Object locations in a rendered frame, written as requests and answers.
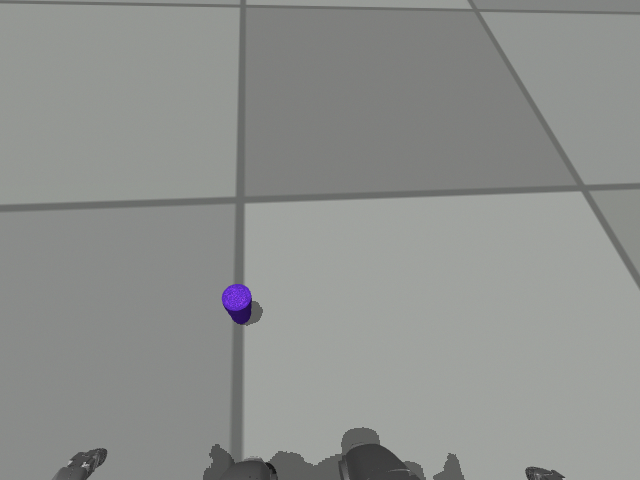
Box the left robot hand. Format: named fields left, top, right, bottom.
left=52, top=448, right=107, bottom=480

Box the cup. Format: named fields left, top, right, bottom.
left=222, top=284, right=252, bottom=324

